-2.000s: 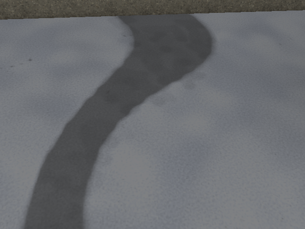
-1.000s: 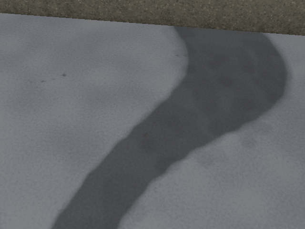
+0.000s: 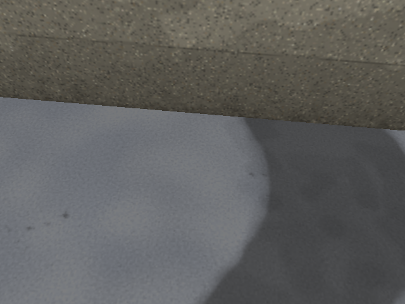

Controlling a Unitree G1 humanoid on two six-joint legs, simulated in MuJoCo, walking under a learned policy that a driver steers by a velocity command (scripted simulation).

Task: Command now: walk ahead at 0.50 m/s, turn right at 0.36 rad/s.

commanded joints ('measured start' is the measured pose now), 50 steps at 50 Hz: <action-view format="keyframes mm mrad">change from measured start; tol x32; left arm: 1 26 40 19 -59 2 16 7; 50 -108 15 1 -119 42 55 11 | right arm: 1 -28 -115 -35 -37 -4 -32 -5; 50 -64 -101 -9 -10 -1 51 -43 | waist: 1 24 126 -19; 13 -33 126 22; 19 88 -83 -526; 50 -1 86 -73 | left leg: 1 83 287 -201 -274 171 156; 15 308 270 94 109 876 35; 17 8 155 115 612 343 -73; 18 -355 -29 -13 982 -552 -140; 19 -381 -16 -210 1064 -528 -126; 40 140 204 -273 9 324 -31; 50 47 99 -186 76 96 -30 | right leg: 1 -117 -60 65 -24 103 16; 15 112 101 -154 -564 197 -77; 18 879 -277 513 -599 1084 -406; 25 278 -119 227 -821 682 -285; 41 198 110 56 -643 -23 -36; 50 276 71 91 -661 214 -40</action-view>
